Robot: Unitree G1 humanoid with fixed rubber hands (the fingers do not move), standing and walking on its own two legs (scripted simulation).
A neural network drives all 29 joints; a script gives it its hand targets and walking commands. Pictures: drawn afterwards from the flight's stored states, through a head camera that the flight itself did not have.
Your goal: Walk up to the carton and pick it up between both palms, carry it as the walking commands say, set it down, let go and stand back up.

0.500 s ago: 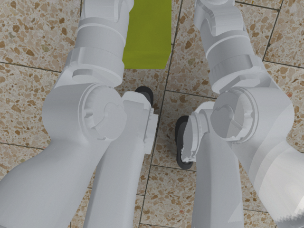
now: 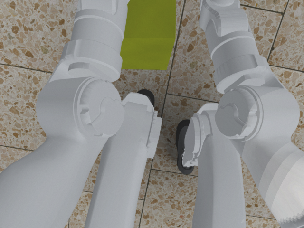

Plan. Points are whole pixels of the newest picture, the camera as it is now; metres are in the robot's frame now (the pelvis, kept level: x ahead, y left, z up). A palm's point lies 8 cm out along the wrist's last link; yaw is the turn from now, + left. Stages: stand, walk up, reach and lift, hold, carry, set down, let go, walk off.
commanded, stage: set down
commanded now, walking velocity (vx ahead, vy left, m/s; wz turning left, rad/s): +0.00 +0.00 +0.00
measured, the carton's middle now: out of the picture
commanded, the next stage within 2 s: none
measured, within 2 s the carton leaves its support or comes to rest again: rests again in 1.72 s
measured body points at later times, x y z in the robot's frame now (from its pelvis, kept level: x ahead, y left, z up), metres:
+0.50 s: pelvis +0.00 +0.00 -0.01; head +0.36 +0.05 +0.24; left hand +0.58 +0.16 -0.13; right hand +0.56 -0.02 -0.20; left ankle +0.16 +0.09 -0.37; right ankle +0.08 -0.10 -0.37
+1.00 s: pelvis +0.00 -0.01 -0.02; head +0.36 +0.03 +0.24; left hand +0.59 +0.16 -0.13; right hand +0.57 -0.08 -0.19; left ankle +0.16 +0.09 -0.37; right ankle +0.08 -0.10 -0.37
